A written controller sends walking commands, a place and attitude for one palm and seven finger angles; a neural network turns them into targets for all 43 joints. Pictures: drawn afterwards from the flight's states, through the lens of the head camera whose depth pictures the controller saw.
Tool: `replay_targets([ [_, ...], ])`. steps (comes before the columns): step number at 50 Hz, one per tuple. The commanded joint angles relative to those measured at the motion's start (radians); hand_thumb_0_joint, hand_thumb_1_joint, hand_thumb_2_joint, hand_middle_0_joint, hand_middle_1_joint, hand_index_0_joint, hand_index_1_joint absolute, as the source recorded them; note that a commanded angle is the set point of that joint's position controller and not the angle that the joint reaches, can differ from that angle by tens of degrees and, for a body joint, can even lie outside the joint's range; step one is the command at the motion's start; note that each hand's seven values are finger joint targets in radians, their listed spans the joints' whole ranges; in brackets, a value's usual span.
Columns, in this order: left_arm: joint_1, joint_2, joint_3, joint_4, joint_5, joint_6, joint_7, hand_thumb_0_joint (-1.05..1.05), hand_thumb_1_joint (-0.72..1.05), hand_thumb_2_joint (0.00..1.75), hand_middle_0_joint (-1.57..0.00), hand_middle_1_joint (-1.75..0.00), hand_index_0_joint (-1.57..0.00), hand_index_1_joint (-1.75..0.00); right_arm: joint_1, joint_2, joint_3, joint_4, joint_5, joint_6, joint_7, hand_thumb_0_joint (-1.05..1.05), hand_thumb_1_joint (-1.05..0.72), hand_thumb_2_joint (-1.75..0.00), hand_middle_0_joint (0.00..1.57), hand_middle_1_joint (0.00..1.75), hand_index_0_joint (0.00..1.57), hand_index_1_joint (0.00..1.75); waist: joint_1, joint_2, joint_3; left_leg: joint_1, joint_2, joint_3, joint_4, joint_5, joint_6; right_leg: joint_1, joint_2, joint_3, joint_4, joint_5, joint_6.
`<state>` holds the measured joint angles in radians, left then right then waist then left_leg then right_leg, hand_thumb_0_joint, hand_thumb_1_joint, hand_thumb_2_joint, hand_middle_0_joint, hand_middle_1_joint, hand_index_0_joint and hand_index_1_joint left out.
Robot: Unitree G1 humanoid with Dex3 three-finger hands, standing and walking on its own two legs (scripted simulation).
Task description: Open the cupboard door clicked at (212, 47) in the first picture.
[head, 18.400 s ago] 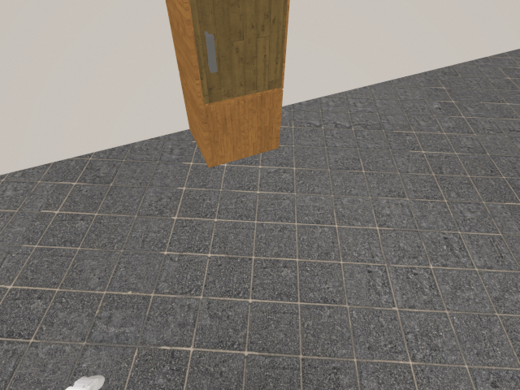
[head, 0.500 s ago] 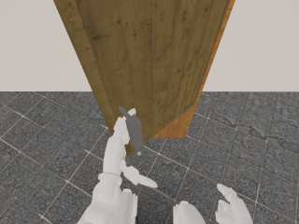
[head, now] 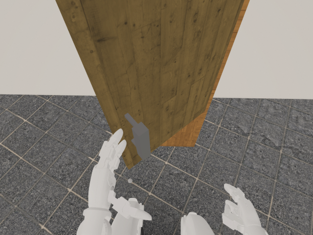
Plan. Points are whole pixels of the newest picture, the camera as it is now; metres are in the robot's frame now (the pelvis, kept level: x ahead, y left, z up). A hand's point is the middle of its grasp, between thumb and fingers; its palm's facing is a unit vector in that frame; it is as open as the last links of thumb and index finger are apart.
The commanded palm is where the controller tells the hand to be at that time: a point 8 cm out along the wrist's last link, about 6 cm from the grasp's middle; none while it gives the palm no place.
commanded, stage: slide the hand sideways off the handle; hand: left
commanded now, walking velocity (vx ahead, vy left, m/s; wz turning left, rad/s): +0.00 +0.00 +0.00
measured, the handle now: (137, 137) +0.35 +0.08 +0.03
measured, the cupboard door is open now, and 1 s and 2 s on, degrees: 41 41 41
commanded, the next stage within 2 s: draw the hand back to the body in 0.48 s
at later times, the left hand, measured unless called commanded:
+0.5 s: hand (107, 194) +0.21 +0.13 +0.03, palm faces +0.02 -1.00 -0.02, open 16.3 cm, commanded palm +0.19 +0.18 +0.03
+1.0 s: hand (75, 191) +0.20 +0.16 +0.12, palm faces +0.02 -1.00 -0.06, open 16.3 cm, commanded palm +0.17 +0.22 +0.13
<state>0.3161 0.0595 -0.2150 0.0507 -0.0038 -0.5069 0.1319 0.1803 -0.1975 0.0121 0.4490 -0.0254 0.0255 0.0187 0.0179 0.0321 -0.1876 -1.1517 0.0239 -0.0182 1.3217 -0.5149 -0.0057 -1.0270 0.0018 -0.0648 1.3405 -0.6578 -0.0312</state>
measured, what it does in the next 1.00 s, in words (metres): stands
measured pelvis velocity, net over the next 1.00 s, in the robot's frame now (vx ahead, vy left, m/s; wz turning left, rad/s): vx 0.01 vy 0.00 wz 0.01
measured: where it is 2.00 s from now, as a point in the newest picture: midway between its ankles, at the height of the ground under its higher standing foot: outside the picture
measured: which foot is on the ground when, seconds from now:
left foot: down 0.00-1.00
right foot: down 0.00-1.00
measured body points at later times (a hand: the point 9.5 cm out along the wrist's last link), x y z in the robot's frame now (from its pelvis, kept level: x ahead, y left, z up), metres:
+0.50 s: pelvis +0.00 -0.01 -0.01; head +0.09 -0.02 +0.43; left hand +0.20 +0.18 +0.04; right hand +0.20 -0.24 -0.10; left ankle +0.06 +0.12 -0.61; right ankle +0.00 -0.10 -0.61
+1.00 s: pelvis +0.01 +0.00 +0.04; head +0.05 +0.00 +0.49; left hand +0.19 +0.21 +0.13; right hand +0.20 -0.22 -0.03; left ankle +0.06 +0.12 -0.61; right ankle +0.00 -0.10 -0.61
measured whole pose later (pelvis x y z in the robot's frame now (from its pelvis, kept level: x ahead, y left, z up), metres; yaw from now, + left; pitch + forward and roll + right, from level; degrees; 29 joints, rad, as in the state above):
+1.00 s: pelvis +0.01 +0.00 +0.04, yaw +0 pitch +13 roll -3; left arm 0.59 0.21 0.03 -0.27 -0.21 -0.35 -0.12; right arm 0.25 -0.21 0.02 0.42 0.03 -0.03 -0.08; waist 0.01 0.06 -0.17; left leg -0.92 0.03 -0.04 1.16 -0.47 -0.01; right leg -0.78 0.02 -0.09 1.13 -0.58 -0.03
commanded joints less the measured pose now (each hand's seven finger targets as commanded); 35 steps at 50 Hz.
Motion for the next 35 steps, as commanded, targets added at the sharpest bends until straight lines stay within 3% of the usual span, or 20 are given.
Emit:
replay_targets([
  [1, -0.057, 0.010, 0.018, -0.250, -0.021, -0.077, -0.051, 0.00, -0.50, 0.30, -0.15, -0.30, -0.15, -0.30, -0.035, -0.105, -0.050, -0.148, 0.000, -0.063, -0.022, 0.00, -0.90, -0.90, 0.20, 0.30, 0.20, 0.30, -0.034, -0.041, -0.264, 0.284, -0.033, -0.023, -0.131, 0.147, 0.027, 0.053, 0.018, 0.038, -0.221, 0.276, -0.004],
  [5, 0.033, 0.064, 0.085, -0.265, -0.054, -0.061, -0.088, 0.00, -0.50, 0.30, -0.15, -0.30, -0.15, -0.30, -0.025, -0.109, -0.052, -0.153, 0.003, -0.067, -0.031, 0.00, -0.90, -0.90, 0.20, 0.30, 0.20, 0.30, -0.020, -0.054, -0.275, 0.258, -0.033, -0.019, -0.117, 0.174, 0.028, 0.094, 0.021, 0.047, -0.220, 0.317, -0.004],
  [7, 0.031, 0.063, 0.088, -0.286, -0.069, -0.055, -0.106, 0.00, -0.50, 0.30, -0.15, -0.30, -0.15, -0.30, -0.027, -0.106, -0.052, -0.153, 0.006, -0.071, -0.033, 0.00, -0.90, -0.90, 0.20, 0.30, 0.20, 0.30, -0.030, -0.057, -0.269, 0.250, -0.032, -0.013, -0.103, 0.172, 0.029, 0.092, 0.017, 0.058, -0.224, 0.334, 0.004],
  [13, 0.106, 0.102, 0.156, -0.308, -0.109, -0.051, -0.153, 0.00, -0.50, 0.30, -0.15, -0.30, -0.15, -0.30, -0.027, -0.105, -0.058, -0.151, 0.009, -0.084, -0.048, 0.00, -0.90, -0.90, 0.20, 0.30, 0.20, 0.30, -0.024, -0.070, -0.266, 0.207, -0.031, -0.009, -0.080, 0.173, 0.028, 0.119, 0.012, 0.077, -0.225, 0.366, 0.014],
  [15, 0.137, 0.128, 0.190, -0.320, -0.122, -0.053, -0.170, 0.00, -0.50, 0.30, -0.15, -0.30, -0.15, -0.30, -0.035, -0.105, -0.063, -0.149, 0.011, -0.088, -0.054, 0.00, -0.90, -0.90, 0.20, 0.30, 0.20, 0.30, -0.014, -0.050, -0.278, 0.198, -0.030, -0.009, -0.073, 0.188, 0.028, 0.130, 0.012, 0.082, -0.217, 0.381, 0.012],
  [16, 0.146, 0.123, 0.190, -0.324, -0.129, -0.055, -0.181, 0.00, -0.50, 0.30, -0.15, -0.30, -0.15, -0.30, -0.036, -0.103, -0.062, -0.147, 0.011, -0.090, -0.055, 0.00, -0.90, -0.90, 0.20, 0.30, 0.20, 0.30, -0.013, -0.041, -0.275, 0.198, -0.031, -0.006, -0.072, 0.189, 0.026, 0.128, 0.009, 0.084, -0.217, 0.388, 0.014],
  [17, 0.141, 0.125, 0.195, -0.314, -0.136, -0.057, -0.190, 0.00, -0.50, 0.30, -0.15, -0.30, -0.15, -0.30, -0.033, -0.105, -0.064, -0.140, 0.013, -0.093, -0.059, 0.00, -0.90, -0.90, 0.20, 0.30, 0.20, 0.30, -0.026, -0.071, -0.260, 0.194, -0.028, -0.009, -0.067, 0.183, 0.026, 0.118, 0.009, 0.085, -0.220, 0.391, 0.020],
  [20, 0.183, 0.138, 0.225, -0.319, -0.160, -0.063, -0.219, 0.00, -0.50, 0.30, -0.15, -0.30, -0.15, -0.30, -0.038, -0.106, -0.069, -0.137, 0.016, -0.100, -0.064, 0.00, -0.90, -0.90, 0.20, 0.30, 0.20, 0.30, -0.013, -0.059, -0.267, 0.173, -0.029, -0.011, -0.061, 0.179, 0.026, 0.127, 0.010, 0.093, -0.218, 0.377, 0.019],
  [23, 0.159, 0.125, 0.198, -0.334, -0.169, -0.066, -0.242, 0.00, -0.50, 0.30, -0.15, -0.30, -0.15, -0.30, -0.038, -0.110, -0.067, -0.139, 0.017, -0.109, -0.067, 0.00, -0.90, -0.90, 0.20, 0.30, 0.20, 0.30, -0.030, -0.056, -0.244, 0.169, -0.028, -0.013, -0.054, 0.154, 0.029, 0.091, 0.009, 0.091, -0.218, 0.332, 0.020],
  [27, 0.134, 0.126, 0.184, -0.354, -0.168, -0.063, -0.241, 0.00, -0.50, 0.30, -0.15, -0.30, -0.15, -0.30, -0.037, -0.119, -0.068, -0.142, 0.017, -0.124, -0.073, 0.00, -0.90, -0.90, 0.20, 0.30, 0.20, 0.30, -0.034, -0.039, -0.241, 0.183, -0.026, -0.019, -0.056, 0.134, 0.033, 0.038, 0.018, 0.072, -0.209, 0.259, 0.011],
  [29, 0.141, 0.131, 0.184, -0.363, -0.159, -0.056, -0.230, 0.00, -0.50, 0.30, -0.15, -0.30, -0.15, -0.30, -0.033, -0.120, -0.069, -0.148, 0.015, -0.127, -0.073, 0.00, -0.90, -0.90, 0.20, 0.30, 0.20, 0.30, -0.022, -0.027, -0.259, 0.192, -0.026, -0.021, -0.063, 0.128, 0.032, 0.031, 0.021, 0.064, -0.202, 0.234, 0.006],
  [32, 0.170, 0.201, 0.238, -0.504, -0.158, -0.023, -0.204, 0.00, -0.50, 0.30, -0.15, -0.30, -0.15, -0.30, -0.025, -0.118, -0.069, -0.179, 0.023, -0.115, -0.075, 0.00, -0.90, -0.90, 0.20, 0.30, 0.20, 0.30, 0.011, 0.012, -0.328, 0.282, -0.027, -0.018, -0.125, 0.166, 0.034, 0.107, 0.026, 0.052, -0.226, 0.263, 0.001],
  [35, 0.235, 0.213, 0.281, -0.514, -0.168, 0.047, -0.187, 0.00, -0.50, 0.30, -0.15, -0.30, -0.15, -0.30, -0.019, -0.107, -0.067, -0.187, 0.036, -0.094, -0.083, 0.00, -0.90, -0.90, 0.20, 0.30, 0.20, 0.30, 0.016, -0.011, -0.305, 0.318, -0.028, -0.016, -0.177, 0.183, 0.035, 0.180, 0.034, 0.043, -0.278, 0.292, 0.006],
])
